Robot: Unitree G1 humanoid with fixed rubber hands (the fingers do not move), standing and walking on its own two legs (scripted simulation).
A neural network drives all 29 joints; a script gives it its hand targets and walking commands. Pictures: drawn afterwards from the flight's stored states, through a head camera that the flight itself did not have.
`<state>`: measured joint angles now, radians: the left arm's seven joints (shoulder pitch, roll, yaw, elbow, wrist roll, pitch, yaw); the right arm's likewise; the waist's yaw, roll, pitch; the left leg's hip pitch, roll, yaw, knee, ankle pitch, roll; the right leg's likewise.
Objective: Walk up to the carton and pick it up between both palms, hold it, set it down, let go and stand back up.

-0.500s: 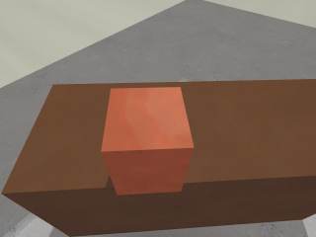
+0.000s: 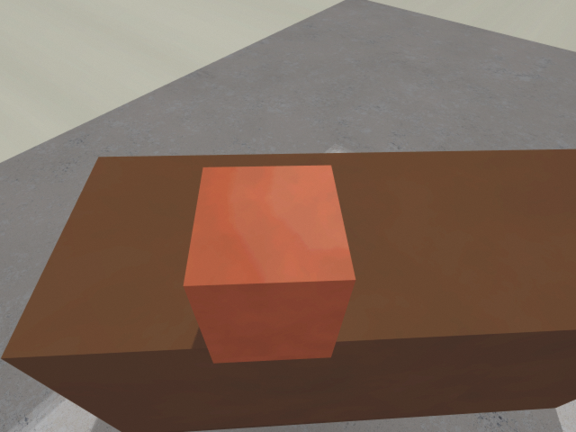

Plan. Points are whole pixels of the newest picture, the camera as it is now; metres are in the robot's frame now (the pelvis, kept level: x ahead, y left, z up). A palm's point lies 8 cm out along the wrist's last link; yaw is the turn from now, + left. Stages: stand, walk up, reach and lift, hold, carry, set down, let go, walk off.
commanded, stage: stand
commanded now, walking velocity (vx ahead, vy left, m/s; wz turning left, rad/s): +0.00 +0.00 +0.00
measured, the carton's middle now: (270, 267) +0.37 +0.04 +0.00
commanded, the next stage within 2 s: none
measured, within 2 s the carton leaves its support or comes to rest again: neither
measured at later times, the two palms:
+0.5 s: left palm out of the picture -0.01 +0.24 -0.14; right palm out of the picture +0.00 -0.22 -0.14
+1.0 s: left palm out of the picture -0.01 +0.24 -0.14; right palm out of the picture -0.01 -0.21 -0.14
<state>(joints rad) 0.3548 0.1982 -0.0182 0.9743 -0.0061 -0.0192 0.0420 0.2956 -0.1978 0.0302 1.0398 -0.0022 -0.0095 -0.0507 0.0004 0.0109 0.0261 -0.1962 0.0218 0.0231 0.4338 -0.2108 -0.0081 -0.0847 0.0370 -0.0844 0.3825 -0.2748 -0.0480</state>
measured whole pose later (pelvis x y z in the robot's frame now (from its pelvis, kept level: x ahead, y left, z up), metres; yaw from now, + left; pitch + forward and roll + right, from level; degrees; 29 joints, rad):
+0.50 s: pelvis +0.00 +0.01 +0.00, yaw +0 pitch -2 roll +0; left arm 0.35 0.18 -0.03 1.03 0.00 -0.02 0.05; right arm 0.30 -0.18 0.03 1.08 0.00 -0.01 -0.06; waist 0.00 0.00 0.03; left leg -0.18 0.00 0.03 0.41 -0.20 0.01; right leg -0.08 0.02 -0.08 0.39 -0.28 -0.03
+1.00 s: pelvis +0.00 +0.02 +0.00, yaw +0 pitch -2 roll +0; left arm 0.34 0.18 -0.03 1.05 0.00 -0.02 0.05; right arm 0.30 -0.18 0.03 1.08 0.00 -0.02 -0.05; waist 0.00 -0.01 0.04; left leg -0.18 -0.01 0.04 0.41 -0.20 0.02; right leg -0.08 0.01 -0.08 0.39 -0.28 -0.02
